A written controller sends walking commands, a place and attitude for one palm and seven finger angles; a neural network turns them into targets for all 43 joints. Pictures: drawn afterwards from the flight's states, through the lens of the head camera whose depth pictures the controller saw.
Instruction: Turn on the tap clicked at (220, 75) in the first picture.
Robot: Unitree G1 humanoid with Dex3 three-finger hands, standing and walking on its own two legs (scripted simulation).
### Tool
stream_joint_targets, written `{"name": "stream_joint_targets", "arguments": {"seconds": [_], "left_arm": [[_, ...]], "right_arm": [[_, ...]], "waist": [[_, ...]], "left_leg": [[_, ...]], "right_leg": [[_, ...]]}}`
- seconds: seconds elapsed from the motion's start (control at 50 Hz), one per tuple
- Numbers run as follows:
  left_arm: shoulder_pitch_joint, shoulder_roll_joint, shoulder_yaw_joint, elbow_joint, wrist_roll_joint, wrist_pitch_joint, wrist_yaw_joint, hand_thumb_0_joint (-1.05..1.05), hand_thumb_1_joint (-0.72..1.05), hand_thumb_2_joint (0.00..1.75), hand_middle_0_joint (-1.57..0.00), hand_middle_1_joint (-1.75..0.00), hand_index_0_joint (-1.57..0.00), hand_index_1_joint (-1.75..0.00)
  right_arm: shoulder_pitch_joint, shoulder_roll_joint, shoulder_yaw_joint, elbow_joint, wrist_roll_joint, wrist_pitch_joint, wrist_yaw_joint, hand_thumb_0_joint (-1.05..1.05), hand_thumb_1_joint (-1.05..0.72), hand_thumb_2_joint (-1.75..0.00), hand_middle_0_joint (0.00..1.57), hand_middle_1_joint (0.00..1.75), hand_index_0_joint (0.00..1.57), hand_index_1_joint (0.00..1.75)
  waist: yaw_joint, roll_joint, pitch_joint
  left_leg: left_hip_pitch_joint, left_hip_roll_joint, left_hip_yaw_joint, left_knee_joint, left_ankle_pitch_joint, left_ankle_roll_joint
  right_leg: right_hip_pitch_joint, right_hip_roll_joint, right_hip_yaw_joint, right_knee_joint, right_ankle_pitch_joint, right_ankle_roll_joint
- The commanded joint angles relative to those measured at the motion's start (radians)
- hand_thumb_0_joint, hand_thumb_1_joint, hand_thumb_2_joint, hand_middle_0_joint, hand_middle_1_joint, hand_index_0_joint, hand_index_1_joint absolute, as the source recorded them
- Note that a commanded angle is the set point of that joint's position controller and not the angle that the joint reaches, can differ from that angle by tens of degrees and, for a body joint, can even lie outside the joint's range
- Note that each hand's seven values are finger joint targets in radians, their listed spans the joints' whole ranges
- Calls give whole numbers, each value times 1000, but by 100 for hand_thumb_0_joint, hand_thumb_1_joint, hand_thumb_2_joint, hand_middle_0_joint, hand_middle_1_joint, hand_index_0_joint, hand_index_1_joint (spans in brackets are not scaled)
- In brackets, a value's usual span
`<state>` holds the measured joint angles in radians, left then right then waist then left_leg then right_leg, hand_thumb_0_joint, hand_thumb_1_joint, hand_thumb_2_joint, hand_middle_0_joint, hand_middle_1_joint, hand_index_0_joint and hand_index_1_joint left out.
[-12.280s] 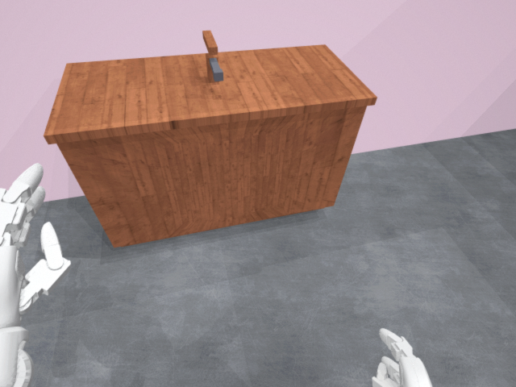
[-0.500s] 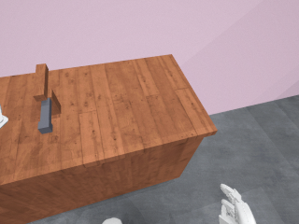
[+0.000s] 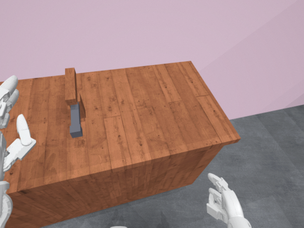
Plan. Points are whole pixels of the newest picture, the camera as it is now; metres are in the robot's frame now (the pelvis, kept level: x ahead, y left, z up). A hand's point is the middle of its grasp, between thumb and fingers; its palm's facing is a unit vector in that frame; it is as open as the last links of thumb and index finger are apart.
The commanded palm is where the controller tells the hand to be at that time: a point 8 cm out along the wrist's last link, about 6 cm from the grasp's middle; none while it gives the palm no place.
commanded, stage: come to a stop and stand still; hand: left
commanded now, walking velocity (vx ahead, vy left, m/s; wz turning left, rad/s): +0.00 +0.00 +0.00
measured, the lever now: (76, 131) +0.34 +0.25 +0.01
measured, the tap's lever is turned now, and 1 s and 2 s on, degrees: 0 0 0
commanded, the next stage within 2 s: look again from close up in 0.20 s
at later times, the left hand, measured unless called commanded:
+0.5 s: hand (43, 151) +0.21 +0.23 +0.16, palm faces +0.38 -0.84 -0.38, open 7.4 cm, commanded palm +0.15 +0.26 +0.18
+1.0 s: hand (39, 143) +0.22 +0.24 +0.17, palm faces +0.38 -0.85 -0.37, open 7.4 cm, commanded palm +0.15 +0.27 +0.18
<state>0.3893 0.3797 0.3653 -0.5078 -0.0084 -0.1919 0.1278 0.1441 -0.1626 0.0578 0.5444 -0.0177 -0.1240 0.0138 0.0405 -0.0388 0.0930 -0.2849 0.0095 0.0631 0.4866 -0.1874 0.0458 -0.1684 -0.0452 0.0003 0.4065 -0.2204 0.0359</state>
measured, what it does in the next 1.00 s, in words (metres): stands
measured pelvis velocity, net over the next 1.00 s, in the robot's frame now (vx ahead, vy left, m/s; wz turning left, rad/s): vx -0.01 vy -0.01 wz -0.03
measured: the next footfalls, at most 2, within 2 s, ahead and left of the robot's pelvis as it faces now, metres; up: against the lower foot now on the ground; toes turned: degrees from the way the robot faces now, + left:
none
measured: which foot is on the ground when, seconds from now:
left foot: down 0.00-1.00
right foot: down 0.00-1.00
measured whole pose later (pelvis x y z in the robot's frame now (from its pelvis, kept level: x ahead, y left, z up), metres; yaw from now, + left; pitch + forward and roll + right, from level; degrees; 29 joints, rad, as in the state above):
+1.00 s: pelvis -0.01 -0.01 +0.00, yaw -1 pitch -2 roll -1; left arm 0.35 0.37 0.37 -0.40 -0.04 -0.24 0.09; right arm 0.20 -0.20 0.00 0.57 0.02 -0.16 0.00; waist 0.03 0.00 0.07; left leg -0.29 0.03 0.08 0.49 -0.17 0.04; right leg -0.19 -0.03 0.02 0.43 -0.21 0.05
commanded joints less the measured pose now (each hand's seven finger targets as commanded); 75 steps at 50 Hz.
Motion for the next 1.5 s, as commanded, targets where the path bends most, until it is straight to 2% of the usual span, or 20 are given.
{"name": "stream_joint_targets", "arguments": {"seconds": [0.0, 0.02, 0.1, 0.12, 0.2, 0.28, 0.6, 0.74, 0.76, 0.78, 0.8, 0.84, 0.92, 0.98, 1.0, 1.1, 1.22, 1.4, 1.42, 1.48], "left_arm": [[-48, 173, 119, -190, 0, -43, 16, 0, 90, 90, -20, -30, -20, -30], [-58, 123, 77, -213, 1, -45, 13, 0, 90, 90, -20, -30, -20, -30], [-48, 177, 113, -233, 2, -39, 19, 0, 90, 90, -20, -30, -20, -30], [-46, 130, 77, -235, 1, -37, 18, 0, 90, 90, -20, -30, -20, -30], [-38, 174, 110, -229, -1, -37, 22, 0, 90, 90, -20, -30, -20, -30], [-23, 138, 85, -208, -7, -37, 19, 0, 90, 90, -20, -30, -20, -30], [-12, 169, 99, -178, -23, -43, 15, 0, 90, 90, -20, -30, -20, -30], [-35, 127, 60, -175, -27, -36, 10, 0, 90, 90, -20, -30, -20, -30], [-1011, 961, 674, -370, 99, -139, 3, 0, 90, 90, -20, -30, -20, -30], [-440, 299, 232, 184, 13, -102, -33, 0, 90, 90, -20, -30, -20, -30], [-234, 131, 122, 157, -26, -82, -38, 0, 90, 90, -20, -30, -20, -30], [-163, 117, 48, -21, -34, -102, -47, 0, 90, 90, -20, -30, -20, -30], [-31, 135, 53, -86, -30, -100, -29, 0, 90, 90, -20, -30, -20, -30], [-58, 206, 144, -87, -32, -118, -24, 0, 90, 90, -20, -30, -20, -30], [-81, 252, 191, -105, -31, -123, -17, 0, 90, 90, -20, -30, -20, -30], [-160, 208, 152, -178, -24, -151, -23, 0, 90, 90, -20, -30, -20, -30], [-93, 128, 77, -180, -14, -137, -18, 0, 90, 90, -20, -30, -20, -30], [-20, 186, 148, -185, -27, -117, -15, 0, 90, 90, -20, -30, -20, -30], [-17, 147, 113, -171, -33, -115, -23, 0, 90, 90, -20, -30, -20, -30], [-17, 167, 125, -203, -35, -112, -21, 0, 90, 90, -20, -30, -20, -30]], "right_arm": [[-47, -181, -77, -136, 8, -28, -18, 0, -90, -90, 20, 30, 20, 30], [-48, -169, -74, -142, 7, -28, -18, 0, -90, -90, 20, 30, 20, 30], [-55, -178, -78, -138, 11, -30, -20, 0, -90, -90, 20, 30, 20, 30], [-54, -168, -75, -139, 11, -30, -20, 0, -90, -90, 20, 30, 20, 30], [-54, -180, -82, -131, 16, -31, -23, 0, -90, -90, 20, 30, 20, 30], [-51, -173, -84, -133, 21, -32, -26, 0, -90, -90, 20, 30, 20, 30], [-49, -179, -90, -124, 29, -32, -41, 0, -90, -90, 20, 30, 20, 30], [-54, -174, -86, -126, 28, -30, -41, 0, -90, -90, 20, 30, 20, 30], [15, -186, -108, -100, -25, -60, -55, 0, -90, -90, 20, 30, 20, 30], [-8, -68, -61, -31, 11, -56, -60, 0, -90, -90, 20, 30, 20, 30], [0, -141, -122, -101, 44, -67, -45, 0, -90, -90, 20, 30, 20, 30], [0, -156, -117, -122, 44, -77, -27, 0, -90, -90, 20, 30, 20, 30], [-39, -158, -103, -133, 43, -84, -16, 0, -90, -90, 20, 30, 20, 30], [-33, -159, -100, -133, 35, -85, -38, 0, -90, -90, 20, 30, 20, 30], [-47, -159, -97, -126, 39, -81, -44, 0, -90, -90, 20, 30, 20, 30], [-42, -154, -91, -124, 34, -105, -54, 0, -90, -90, 20, 30, 20, 30], [-18, -163, -96, -99, 26, -119, -39, 0, -90, -90, 20, 30, 20, 30], [-30, -155, -95, -111, 30, -83, -40, 0, -90, -90, 20, 30, 20, 30], [-21, -158, -93, -112, 25, -75, -40, 0, -90, -90, 20, 30, 20, 30], [-22, -159, -99, -124, 29, -70, -41, 0, -90, -90, 20, 30, 20, 30]], "waist": [[-22, 135, -193], [-25, 142, -198], [-22, 134, -224], [-25, 127, -218], [-24, 151, -205], [-27, 97, -179], [-30, 96, -156], [-31, 80, -143], [21, -84, -28], [-25, -85, -202], [5, 172, -239], [5, 240, -242], [9, 28, -150], [-2, -44, -112], [-4, 10, -105], [-9, 171, -173], [-13, 135, -207], [-15, 119, -237], [-17, 107, -230], [-17, 116, -239]], "left_leg": [[108, 123, -142, -177, -77, -36], [117, 122, -142, -172, -54, -38], [126, 114, -124, -148, -19, -31], [123, 111, -118, -140, -4, -31], [102, 105, -119, -142, -42, -32], [85, 89, -97, -115, -69, -27], [89, 84, -99, -117, -94, -22], [91, 81, -93, -107, -73, -21], [-52, 81, -55, 44, 30, -23], [98, -11, -65, -15, 68, -24], [226, 31, -30, -58, 145, -32], [174, 68, -54, -78, 113, -21], [48, 67, -76, -131, -160, -24], [34, 51, -83, -132, -230, -27], [41, 58, -88, -149, -221, -27], [56, 93, -120, -193, -229, -5], [106, 82, -106, -138, -44, -17], [144, 82, -93, -97, 184, -32], [130, 78, -88, -99, 185, -31], [141, 82, -85, -92, 175, -30]], "right_leg": [[-7, 19, -15, -16, 74, -43], [-4, 18, -18, -13, 87, -46], [21, 9, -12, -23, 117, -45], [22, 6, -13, -27, 130, -47], [29, 4, -9, -32, 117, -47], [21, -7, 5, -69, 113, -50], [-3, -10, 25, -94, 57, -51], [-3, -11, 30, -99, 71, -51], [-131, -70, 120, -186, 207, -55], [-80, -94, 121, -79, 200, -109], [-63, -50, 111, -11, 226, -111], [-17, -23, 77, -4, 118, -70], [-37, -2, 45, -66, -50, -51], [-97, -3, 62, -119, -154, -50], [-100, 4, 44, -107, -136, -48], [-14, 19, 8, -30, -26, -42], [0, 15, 3, -49, 84, -45], [23, 7, -11, -40, 197, -42], [24, 11, -14, -46, 199, -40], [32, 5, -5, -42, 206, -42]]}}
